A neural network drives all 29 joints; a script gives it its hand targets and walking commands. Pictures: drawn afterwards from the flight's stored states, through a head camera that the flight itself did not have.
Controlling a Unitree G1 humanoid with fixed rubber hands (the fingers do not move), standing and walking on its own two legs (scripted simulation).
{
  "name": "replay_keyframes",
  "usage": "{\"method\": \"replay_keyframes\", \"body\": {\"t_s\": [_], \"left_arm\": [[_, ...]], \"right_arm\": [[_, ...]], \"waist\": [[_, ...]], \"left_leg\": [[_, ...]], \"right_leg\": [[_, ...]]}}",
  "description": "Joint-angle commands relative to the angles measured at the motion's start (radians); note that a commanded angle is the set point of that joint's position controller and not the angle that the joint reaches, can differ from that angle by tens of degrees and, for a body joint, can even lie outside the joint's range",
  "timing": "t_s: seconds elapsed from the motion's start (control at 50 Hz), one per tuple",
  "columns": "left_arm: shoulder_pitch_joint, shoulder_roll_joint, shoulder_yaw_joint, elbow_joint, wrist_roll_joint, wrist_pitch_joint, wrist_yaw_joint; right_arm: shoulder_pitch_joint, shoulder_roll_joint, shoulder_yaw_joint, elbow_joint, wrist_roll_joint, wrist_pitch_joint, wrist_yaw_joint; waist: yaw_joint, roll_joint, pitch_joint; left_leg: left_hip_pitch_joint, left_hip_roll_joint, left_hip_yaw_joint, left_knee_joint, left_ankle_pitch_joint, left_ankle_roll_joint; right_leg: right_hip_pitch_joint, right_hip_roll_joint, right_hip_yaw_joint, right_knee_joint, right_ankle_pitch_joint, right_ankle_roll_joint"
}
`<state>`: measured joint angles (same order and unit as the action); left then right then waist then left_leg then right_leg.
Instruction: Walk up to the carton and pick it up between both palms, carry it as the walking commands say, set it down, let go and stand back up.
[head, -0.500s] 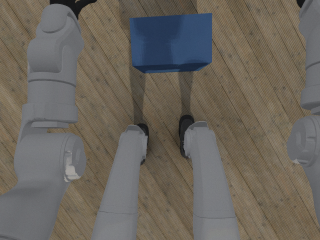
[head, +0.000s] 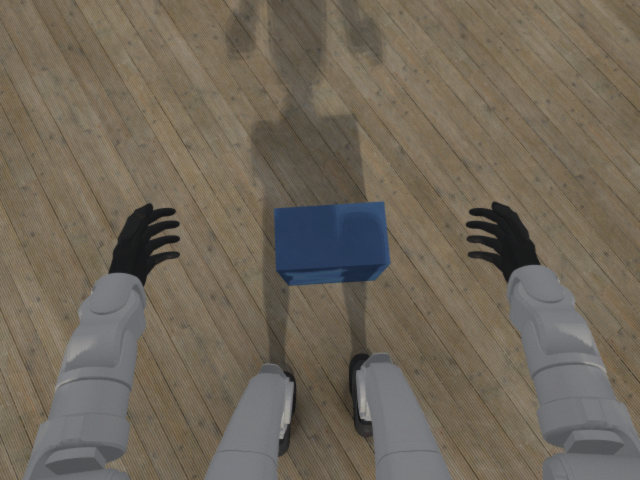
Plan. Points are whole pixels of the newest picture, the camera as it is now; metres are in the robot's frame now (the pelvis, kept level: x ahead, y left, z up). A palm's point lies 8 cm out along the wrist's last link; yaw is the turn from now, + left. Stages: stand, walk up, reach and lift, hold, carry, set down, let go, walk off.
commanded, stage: let go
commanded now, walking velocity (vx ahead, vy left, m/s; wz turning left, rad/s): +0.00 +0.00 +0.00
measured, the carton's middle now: (330, 248) +0.48 -0.01 -0.56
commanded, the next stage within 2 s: stand in 0.90 s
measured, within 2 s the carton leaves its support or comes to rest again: neither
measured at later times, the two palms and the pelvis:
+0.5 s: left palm (47, 387) +0.22 +0.27 +0.01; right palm (560, 389) +0.22 -0.23 -0.01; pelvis +0.05 +0.01 +0.06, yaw -1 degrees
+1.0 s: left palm (44, 397) +0.21 +0.27 +0.00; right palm (578, 387) +0.22 -0.23 +0.01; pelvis +0.05 +0.02 +0.06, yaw -1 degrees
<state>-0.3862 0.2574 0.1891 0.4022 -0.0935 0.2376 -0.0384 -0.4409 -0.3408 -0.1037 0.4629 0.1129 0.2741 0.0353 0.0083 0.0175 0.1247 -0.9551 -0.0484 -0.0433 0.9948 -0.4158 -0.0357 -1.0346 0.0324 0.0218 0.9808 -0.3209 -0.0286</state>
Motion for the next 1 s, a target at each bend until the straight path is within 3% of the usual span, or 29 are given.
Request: {"method": "replay_keyframes", "body": {"t_s": [0.0, 0.02, 0.04, 0.06, 0.12, 0.22, 0.24, 0.26, 0.3, 0.32, 0.36, 0.38, 0.4, 0.44, 0.52, 0.62, 0.64, 0.66, 0.68, 0.7, 0.72, 0.74, 0.76, 0.78, 0.8, 0.86, 0.88, 0.92, 0.98], "left_arm": [[0.139, -0.003, -0.106, -0.042, 0.033, -0.057, -0.031], [0.145, 0.023, -0.073, -0.011, 0.044, -0.068, -0.025], [0.036, 0.021, -0.107, -0.067, 0.016, -0.086, -0.028], [0.191, 0.001, -0.100, 0.001, 0.038, -0.087, -0.028], [0.308, -0.014, -0.131, -0.021, 0.014, -0.118, -0.031], [0.426, 0.000, -0.150, -0.069, 0.037, -0.155, -0.029], [0.532, -0.006, -0.125, -0.094, 0.065, -0.167, -0.030], [0.449, 0.011, -0.165, -0.085, 0.031, -0.168, -0.038], [0.537, -0.004, -0.164, -0.078, 0.017, -0.167, -0.048], [0.589, 0.007, -0.162, -0.135, 0.060, -0.184, -0.045], [0.577, 0.020, -0.170, -0.110, 0.059, -0.184, -0.045], [0.537, 0.003, -0.175, -0.152, 0.057, -0.176, -0.047], [0.571, 0.034, -0.164, -0.124, 0.081, -0.169, -0.046], [0.604, 0.014, -0.173, -0.112, 0.074, -0.148, -0.057], [0.557, 0.035, -0.172, -0.131, 0.084, -0.130, -0.060], [0.591, 0.026, -0.168, -0.092, 0.100, -0.081, -0.065], [0.546, 0.025, -0.186, -0.118, 0.086, -0.083, -0.061], [0.540, 0.041, -0.162, -0.125, 0.098, -0.087, -0.067], [0.584, 0.048, -0.166, -0.094, 0.110, -0.075, -0.062], [0.567, 0.043, -0.145, -0.107, 0.119, -0.078, -0.061], [0.574, 0.034, -0.174, -0.079, 0.105, -0.072, -0.065], [0.572, 0.041, -0.162, -0.110, 0.110, -0.084, -0.055], [0.581, 0.016, -0.177, -0.093, 0.095, -0.081, -0.057], [0.584, 0.007, -0.202, -0.088, 0.070, -0.073, -0.060], [0.602, 0.009, -0.158, -0.057, 0.101, -0.069, -0.043], [0.592, 0.001, -0.211, -0.075, 0.063, -0.041, -0.024], [0.538, 0.211, -0.063, 0.010, 0.139, -0.137, 0.008], [0.522, 0.203, -0.072, 0.084, 0.147, -0.205, 0.015], [0.496, 0.198, -0.068, 0.120, 0.143, -0.228, 0.016]], "right_arm": [[0.110, 0.012, -0.001, -0.083, -0.114, -0.074, 0.005], [0.106, 0.011, -0.022, -0.114, -0.126, -0.090, 0.006], [0.047, -0.001, -0.027, -0.076, -0.120, -0.102, 0.003], [0.179, 0.014, -0.027, -0.047, -0.141, -0.107, 0.007], [0.309, -0.001, -0.013, -0.061, -0.131, -0.135, -0.002], [0.441, 0.021, 0.031, -0.155, -0.119, -0.179, 0.006], [0.577, 0.062, 0.045, -0.145, -0.128, -0.181, 0.010], [0.504, 0.042, 0.040, -0.129, -0.102, -0.187, 0.007], [0.583, 0.026, 0.047, -0.166, -0.120, -0.186, 0.003], [0.629, 0.030, 0.042, -0.222, -0.119, -0.196, 0.007], [0.590, 0.034, 0.084, -0.248, -0.093, -0.205, 0.019], [0.614, 0.033, 0.065, -0.232, -0.109, -0.195, 0.020], [0.627, 0.043, 0.076, -0.223, -0.113, -0.187, 0.021], [0.653, 0.028, 0.062, -0.226, -0.134, -0.165, 0.024], [0.646, 0.023, 0.066, -0.245, -0.127, -0.150, 0.026], [0.645, 0.017, 0.056, -0.205, -0.149, -0.088, 0.032], [0.627, 0.039, 0.069, -0.207, -0.142, -0.093, 0.036], [0.612, 0.022, 0.053, -0.239, -0.154, -0.099, 0.026], [0.648, 0.025, 0.052, -0.192, -0.143, -0.086, 0.027], [0.603, 0.018, 0.039, -0.255, -0.159, -0.095, 0.025], [0.622, 0.022, 0.062, -0.228, -0.151, -0.087, 0.023], [0.635, 0.047, 0.052, -0.234, -0.153, -0.096, 0.024], [0.658, 0.039, 0.050, -0.210, -0.149, -0.096, 0.025], [0.663, 0.035, 0.065, -0.189, -0.145, -0.091, 0.021], [0.633, 0.021, 0.052, -0.198, -0.143, -0.094, 0.014], [0.682, 0.002, 0.075, -0.119, -0.150, -0.084, 0.001], [0.590, -0.145, 0.017, -0.087, -0.150, -0.158, -0.019], [0.611, -0.138, 0.008, -0.043, -0.155, -0.212, -0.029], [0.616, -0.144, -0.003, -0.012, -0.158, -0.234, -0.019]], "waist": [[-0.011, -0.043, -0.827], [-0.012, -0.078, -0.735], [-0.001, -0.019, -0.691], [-0.029, -0.069, -0.649], [-0.038, -0.024, -0.591], [-0.022, -0.037, -0.525], [0.011, -0.044, -0.550], [-0.024, 0.001, -0.421], [-0.034, -0.082, -0.372], [-0.005, 0.005, -0.382], [0.024, -0.018, -0.292], [-0.025, 0.015, -0.254], [0.007, -0.001, -0.239], [-0.028, -0.062, -0.180], [-0.050, -0.005, -0.119], [-0.037, -0.060, -0.070], [-0.051, 0.002, -0.018], [-0.015, -0.053, -0.061], [-0.043, -0.030, -0.032], [-0.006, -0.062, -0.068], [-0.055, -0.021, -0.004], [-0.009, -0.043, -0.049], [-0.049, -0.019, -0.060], [-0.048, -0.055, -0.035], [-0.016, 0.004, -0.056], [-0.039, 0.002, -0.044], [0.040, -0.013, -0.235], [0.008, -0.072, -0.219], [-0.003, -0.027, -0.147]], "left_leg": [[0.208, -0.005, 0.055, -0.240, 0.224, 0.002], [0.210, -0.005, 0.056, -0.273, 0.198, 0.010], [0.219, -0.007, 0.038, -0.289, 0.186, 0.001], [0.281, 0.001, 0.050, -0.314, 0.185, 0.001], [0.393, -0.004, 0.043, -0.351, 0.279, -0.004], [0.496, -0.005, 0.054, -0.425, 0.351, -0.008], [0.562, -0.006, 0.049, -0.455, 0.377, -0.003], [0.526, 0.002, 0.050, -0.471, 0.356, 0.000], [0.558, 0.012, 0.059, -0.515, 0.299, 0.003], [0.597, 0.010, 0.053, -0.532, 0.369, 0.001], [0.580, 0.027, 0.042, -0.554, 0.345, 0.009], [0.581, 0.024, 0.051, -0.560, 0.285, 0.004], [0.609, 0.020, 0.057, -0.587, 0.248, 0.011], [0.626, 0.025, 0.063, -0.606, 0.274, 0.020], [0.628, 0.030, 0.062, -0.627, 0.187, 0.030], [0.641, 0.019, 0.074, -0.638, 0.111, 0.047], [0.604, 0.022, 0.062, -0.656, 0.146, 0.038], [0.622, 0.018, 0.063, -0.635, 0.118, 0.054], [0.644, 0.017, 0.061, -0.642, 0.164, 0.048], [0.637, 0.012, 0.054, -0.631, 0.130, 0.052], [0.573, 0.032, 0.059, -0.654, 0.067, 0.059], [0.604, 0.016, 0.047, -0.649, 0.097, 0.065], [0.628, 0.018, 0.057, -0.654, 0.146, 0.052], [0.627, 0.016, 0.054, -0.629, 0.152, 0.055], [0.598, 0.022, 0.052, -0.647, 0.166, 0.048], [0.591, 0.024, 0.069, -0.634, 0.143, 0.061], [0.568, 0.035, -0.015, -0.533, 0.089, 0.059], [0.639, 0.057, -0.056, -0.535, 0.036, 0.076], [0.635, 0.076, -0.067, -0.559, 0.047, 0.063]], "right_leg": [[0.869, -0.016, 0.068, -0.246, 0.308, 0.046], [0.830, -0.006, 0.050, -0.265, 0.294, 0.050], [0.751, -0.004, 0.034, -0.259, 0.238, 0.045], [0.812, 0.002, 0.019, -0.292, 0.234, 0.046], [0.818, 0.009, 0.014, -0.318, 0.304, 0.041], [0.900, 0.011, 0.007, -0.393, 0.366, 0.033], [0.980, 0.015, -0.004, -0.412, 0.388, 0.037], [0.895, 0.012, -0.005, -0.418, 0.365, 0.037], [1.004, 0.001, 0.000, -0.472, 0.341, 0.039], [1.039, 0.025, -0.024, -0.457, 0.378, 0.037], [1.026, 0.015, -0.014, -0.488, 0.333, 0.027], [1.042, 0.003, -0.007, -0.503, 0.311, 0.019], [1.070, 0.010, -0.024, -0.514, 0.263, 0.031], [1.047, 0.011, -0.025, -0.540, 0.288, 0.040], [1.072, 0.006, -0.030, -0.545, 0.209, 0.042], [1.134, 0.021, -0.042, -0.552, 0.144, 0.055], [1.108, 0.021, -0.045, -0.550, 0.174, 0.046], [1.120, 0.017, -0.047, -0.553, 0.140, 0.053], [1.097, 0.024, -0.042, -0.543, 0.184, 0.053], [1.139, 0.020, -0.047, -0.543, 0.146, 0.054], [1.169, 0.012, -0.050, -0.534, 0.138, 0.058], [1.180, 0.013, -0.045, -0.546, 0.147, 0.055], [1.157, 0.025, -0.050, -0.539, 0.185, 0.046], [1.113, 0.012, -0.041, -0.553, 0.176, 0.048], [1.127, 0.028, -0.045, -0.539, 0.170, 0.041], [1.047, 0.034, -0.047, -0.524, 0.150, 0.052], [0.948, -0.051, 0.051, -0.515, 0.111, 0.028], [0.829, -0.066, 0.077, -0.525, -0.042, 0.023], [0.743, -0.065, 0.096, -0.556, -0.046, 0.025]]}}
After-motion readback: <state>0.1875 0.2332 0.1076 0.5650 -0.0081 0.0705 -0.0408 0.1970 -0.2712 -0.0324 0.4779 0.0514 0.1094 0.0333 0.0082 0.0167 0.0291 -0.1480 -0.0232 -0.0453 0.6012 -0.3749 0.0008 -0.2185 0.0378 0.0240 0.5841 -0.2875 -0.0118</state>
